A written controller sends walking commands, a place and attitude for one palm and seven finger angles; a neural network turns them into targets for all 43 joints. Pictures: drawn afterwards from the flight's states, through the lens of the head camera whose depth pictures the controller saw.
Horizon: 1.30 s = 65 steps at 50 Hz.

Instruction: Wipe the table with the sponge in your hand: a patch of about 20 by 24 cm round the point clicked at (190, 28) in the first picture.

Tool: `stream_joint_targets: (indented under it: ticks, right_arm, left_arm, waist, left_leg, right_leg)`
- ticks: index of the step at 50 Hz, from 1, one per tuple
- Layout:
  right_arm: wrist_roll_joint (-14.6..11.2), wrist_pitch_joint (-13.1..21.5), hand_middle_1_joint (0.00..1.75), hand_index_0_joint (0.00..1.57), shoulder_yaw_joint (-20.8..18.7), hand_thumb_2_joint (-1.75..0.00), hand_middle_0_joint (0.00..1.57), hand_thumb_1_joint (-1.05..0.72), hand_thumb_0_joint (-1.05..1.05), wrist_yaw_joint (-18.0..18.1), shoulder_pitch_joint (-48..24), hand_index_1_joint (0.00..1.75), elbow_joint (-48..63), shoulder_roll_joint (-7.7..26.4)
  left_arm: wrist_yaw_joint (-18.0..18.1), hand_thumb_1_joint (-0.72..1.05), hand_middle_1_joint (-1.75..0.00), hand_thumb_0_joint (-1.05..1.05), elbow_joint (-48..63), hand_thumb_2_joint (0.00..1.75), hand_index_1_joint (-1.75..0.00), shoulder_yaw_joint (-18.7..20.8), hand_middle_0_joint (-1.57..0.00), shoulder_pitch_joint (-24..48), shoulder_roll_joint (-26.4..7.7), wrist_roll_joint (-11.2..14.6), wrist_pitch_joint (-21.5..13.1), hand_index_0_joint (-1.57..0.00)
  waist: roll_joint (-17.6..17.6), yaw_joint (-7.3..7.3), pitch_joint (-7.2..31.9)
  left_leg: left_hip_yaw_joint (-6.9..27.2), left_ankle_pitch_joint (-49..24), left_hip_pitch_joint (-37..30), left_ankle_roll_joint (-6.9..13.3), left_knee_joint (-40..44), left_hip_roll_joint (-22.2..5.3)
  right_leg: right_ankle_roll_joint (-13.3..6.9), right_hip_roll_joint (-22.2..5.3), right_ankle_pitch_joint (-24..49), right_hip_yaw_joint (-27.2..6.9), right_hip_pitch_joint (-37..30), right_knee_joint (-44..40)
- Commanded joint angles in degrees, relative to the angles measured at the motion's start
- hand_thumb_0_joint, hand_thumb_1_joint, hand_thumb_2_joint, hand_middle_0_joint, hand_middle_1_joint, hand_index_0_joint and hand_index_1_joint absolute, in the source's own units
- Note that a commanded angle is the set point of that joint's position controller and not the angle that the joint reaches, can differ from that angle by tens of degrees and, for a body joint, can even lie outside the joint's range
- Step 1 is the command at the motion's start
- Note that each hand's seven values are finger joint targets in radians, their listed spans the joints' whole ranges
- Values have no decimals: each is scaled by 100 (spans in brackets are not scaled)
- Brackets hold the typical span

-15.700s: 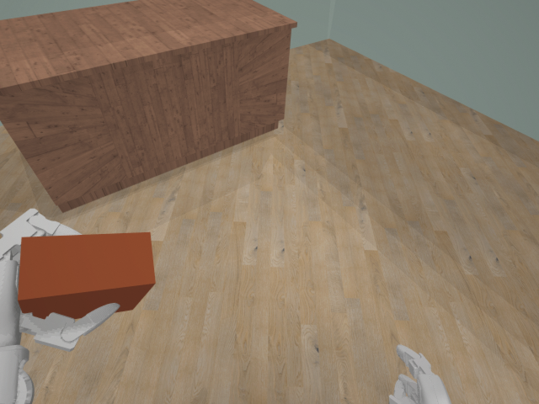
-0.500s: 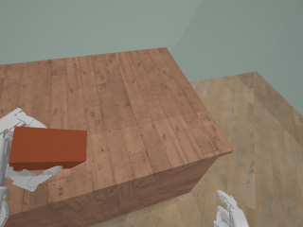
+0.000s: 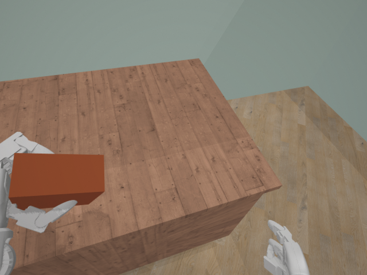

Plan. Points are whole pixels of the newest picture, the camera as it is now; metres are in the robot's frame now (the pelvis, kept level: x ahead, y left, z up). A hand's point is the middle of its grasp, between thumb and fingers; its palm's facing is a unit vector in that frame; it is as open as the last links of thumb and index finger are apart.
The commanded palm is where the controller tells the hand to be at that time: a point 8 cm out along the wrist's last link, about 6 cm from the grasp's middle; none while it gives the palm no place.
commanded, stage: look again from close up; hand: left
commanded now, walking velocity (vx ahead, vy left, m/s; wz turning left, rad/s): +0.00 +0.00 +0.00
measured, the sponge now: (71, 183) +0.23 +0.22 +0.13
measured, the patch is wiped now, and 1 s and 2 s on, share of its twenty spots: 0.00 0.00 0.00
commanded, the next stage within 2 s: come to a stop and stand still in 0.38 s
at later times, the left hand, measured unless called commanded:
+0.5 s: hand (43, 186) +0.21 +0.25 +0.15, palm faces +0.36 -0.85 -0.39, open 10.1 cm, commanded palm +0.15 +0.28 +0.17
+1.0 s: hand (25, 179) +0.21 +0.27 +0.16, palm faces +0.43 -0.83 -0.37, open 10.1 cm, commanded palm +0.15 +0.28 +0.17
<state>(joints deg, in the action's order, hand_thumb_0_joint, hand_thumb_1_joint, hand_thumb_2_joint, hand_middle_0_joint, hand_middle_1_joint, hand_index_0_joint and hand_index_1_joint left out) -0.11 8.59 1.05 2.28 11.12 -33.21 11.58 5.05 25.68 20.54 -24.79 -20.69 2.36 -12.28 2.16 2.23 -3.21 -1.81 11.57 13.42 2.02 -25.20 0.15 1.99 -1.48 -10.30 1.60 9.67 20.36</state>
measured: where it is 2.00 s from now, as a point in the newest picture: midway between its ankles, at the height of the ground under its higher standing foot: outside the picture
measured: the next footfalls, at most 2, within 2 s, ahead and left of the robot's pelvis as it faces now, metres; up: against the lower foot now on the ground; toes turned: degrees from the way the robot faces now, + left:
none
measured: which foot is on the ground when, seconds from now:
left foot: down 0.00-1.00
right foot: down 0.00-1.00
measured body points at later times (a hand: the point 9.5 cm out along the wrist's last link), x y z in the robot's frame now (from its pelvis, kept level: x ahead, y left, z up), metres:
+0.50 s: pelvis -0.01 +0.00 +0.00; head +0.02 +0.02 +0.45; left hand +0.18 +0.29 +0.17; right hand +0.17 -0.23 -0.07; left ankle +0.02 +0.09 -0.74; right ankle +0.00 -0.14 -0.74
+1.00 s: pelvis -0.01 +0.00 +0.00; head +0.02 +0.04 +0.44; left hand +0.18 +0.31 +0.18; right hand +0.17 -0.21 -0.07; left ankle +0.02 +0.09 -0.74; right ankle +0.00 -0.14 -0.74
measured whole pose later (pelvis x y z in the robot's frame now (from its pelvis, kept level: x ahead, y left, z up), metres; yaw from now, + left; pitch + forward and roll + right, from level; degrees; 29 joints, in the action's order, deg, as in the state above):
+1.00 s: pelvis -0.01 +0.00 +0.00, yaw +0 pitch -1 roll -1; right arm -0.1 11.6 1.5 1.5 12.2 -34.7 10.3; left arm 5.3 24.5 23.2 -20.7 -22.8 2.2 -15.6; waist 3.4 3.2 -5.0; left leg -1.8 11.8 14.4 2.4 -27.0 0.6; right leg 2.2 -2.0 -11.2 1.6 11.1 23.3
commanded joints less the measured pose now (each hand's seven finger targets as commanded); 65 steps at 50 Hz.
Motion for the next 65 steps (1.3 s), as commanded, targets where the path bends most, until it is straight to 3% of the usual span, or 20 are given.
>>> stream_joint_targets:
  ticks: [1,5,6,16,25,26,27,28,29,30,32,34,37,39,40,46,51,56,60,65]
  right_arm:
    - [-11,328,30,20,-271,-90,20,-90,0,77,-486,30,850,734]
    - [-48,324,30,20,-304,-90,20,-90,0,89,-540,30,846,715]
    - [-18,279,30,20,-272,-90,20,-90,0,79,-460,30,822,719]
    - [-32,271,30,20,-270,-90,20,-90,0,68,-488,30,843,731]
    - [-65,296,30,20,-327,-90,20,-90,0,85,-530,30,818,724]
    - [301,425,30,20,-271,-90,20,-90,0,5,200,30,686,781]
    - [92,388,30,20,-120,-90,20,-90,0,17,-171,30,336,172]
    - [32,471,30,20,-384,-90,20,-90,0,13,-239,30,729,625]
    - [-26,504,30,20,-431,-90,20,-90,0,-31,-115,30,743,742]
    - [-110,562,30,20,-422,-90,20,-90,0,-98,-369,30,751,677]
    - [-59,554,30,20,-394,-90,20,-90,0,-212,-319,30,776,764]
    - [-69,561,30,20,-363,-90,20,-90,0,-249,-369,30,831,726]
    - [-76,549,30,20,-345,-90,20,-90,0,-155,-413,30,890,704]
    - [-71,540,30,20,-337,-90,20,-90,0,-75,-410,30,898,702]
    - [-83,532,30,20,-321,-90,20,-90,0,-24,-531,30,873,708]
    - [-29,633,30,20,-265,-90,20,-90,0,28,-410,30,800,674]
    - [-10,652,30,20,-285,-90,20,-90,0,-74,-342,30,702,719]
    - [-16,476,30,20,-290,-90,20,-90,0,-58,-389,30,734,722]
    - [-53,403,30,20,-294,-90,20,-90,0,2,-520,30,844,697]
    - [-44,403,30,20,-288,-90,20,-90,0,22,-524,30,918,687]
  left_arm:
    - [165,10,-160,0,1536,130,-160,457,-120,658,-907,64,-480,-120]
    - [218,10,-160,0,1345,130,-160,713,-120,477,-1081,42,-421,-120]
    - [183,10,-160,0,1155,130,-160,554,-120,426,-897,78,-425,-120]
    - [157,10,-160,0,1231,130,-160,518,-120,471,-904,49,-432,-120]
    - [207,10,-160,0,1483,130,-160,717,-120,411,-1077,37,-401,-120]
    - [143,10,-160,0,2733,130,-160,3804,-120,6161,-5484,-881,-942,-120]
    - [-98,10,-160,0,-697,130,-160,1441,-120,2674,-1786,-283,-679,-120]
    - [-48,10,-160,0,-148,130,-160,1123,-120,1224,-1470,-54,-660,-120]
    - [-56,10,-160,0,-122,130,-160,660,-120,953,-929,33,-589,-120]
    - [-88,10,-160,0,201,130,-160,299,-120,724,-508,122,-629,-120]
    - [-60,10,-160,0,879,130,-160,215,-120,503,-700,94,-690,-120]
    - [-8,10,-160,0,1051,130,-160,214,-120,316,-811,72,-678,-120]
    - [83,10,-160,0,1156,130,-160,683,-120,360,-1194,68,-695,-120]
    - [109,10,-160,0,1154,130,-160,956,-120,596,-1388,106,-746,-120]
    - [154,10,-160,0,1368,130,-160,1257,-120,846,-1704,96,-771,-120]
    - [109,10,-160,0,1430,130,-160,719,-120,1147,-1134,116,-865,-120]
    - [114,10,-160,0,1181,130,-160,276,-120,673,-697,51,-718,-120]
    - [124,10,-160,0,872,130,-160,486,-120,569,-833,39,-603,-120]
    - [149,10,-160,0,1293,130,-160,818,-120,749,-1186,45,-596,-120]
    - [159,10,-160,0,1645,130,-160,805,-120,643,-1172,60,-600,-120]
  waist:
    - [-767,-82,1070]
    - [-639,-77,982]
    - [-567,-79,881]
    - [-614,-93,798]
    - [-704,-98,1015]
    - [137,-14,224]
    - [286,-119,1270]
    - [-324,134,920]
    - [-658,11,1204]
    - [-1468,-1,1336]
    - [-1360,53,1203]
    - [-598,73,980]
    - [54,32,810]
    - [190,-10,709]
    - [-156,-33,698]
    - [-1125,-42,1006]
    - [-728,-44,1027]
    - [-392,-69,769]
    - [-663,-83,869]
    - [-786,-64,1094]
  left_leg:
    - [417,-612,-212,-173,555,-348]
    - [406,-378,-172,-184,563,-351]
    - [428,-272,-28,-174,630,-335]
    - [493,256,207,-145,830,-351]
    - [417,-347,-172,-156,590,-339]
    - [229,-508,646,-33,-298,-585]
    - [293,-806,-255,-49,92,-179]
    - [264,-784,-356,-168,65,-236]
    - [302,-640,-432,-152,222,-226]
    - [266,-878,-596,-84,352,-349]
    - [448,-764,-83,-69,498,-496]
    - [494,-114,321,-66,600,-469]
    - [532,352,432,-87,606,-383]
    - [568,404,329,-101,534,-327]
    - [559,389,238,-104,602,-339]
    - [536,-132,-33,-92,582,-406]
    - [467,-499,-158,-155,482,-399]
    - [476,-222,111,-196,623,-388]
    - [463,-332,-6,-204,623,-361]
    - [430,-549,-103,-175,542,-345]
  right_leg:
    - [-218,-39,852,-179,-400,-85]
    - [-234,-69,733,-270,-349,-145]
    - [-216,-54,617,-193,-355,-196]
    - [-193,14,246,-143,-406,-188]
    - [-233,-47,699,-233,-390,-145]
    - [-231,-403,554,-584,542,-375]
    - [-507,-474,639,-487,283,-42]
    - [-450,-308,857,-832,120,-289]
    - [-463,-330,622,-744,-163,-42]
    - [-402,-254,562,-541,-137,207]
    - [-312,-151,396,-327,-357,380]
    - [-243,-114,195,-310,-466,306]
    - [-209,-100,8,-277,-331,111]
    - [-230,-138,-114,-396,-105,-29]
    - [-233,-107,-59,-379,-53,2]
    - [-254,-112,477,-241,-332,198]
    - [-233,-92,676,-245,-307,55]
    - [-204,-50,511,-209,-251,-79]
    - [-227,-49,663,-257,-341,-44]
    - [-228,-39,901,-207,-560,10]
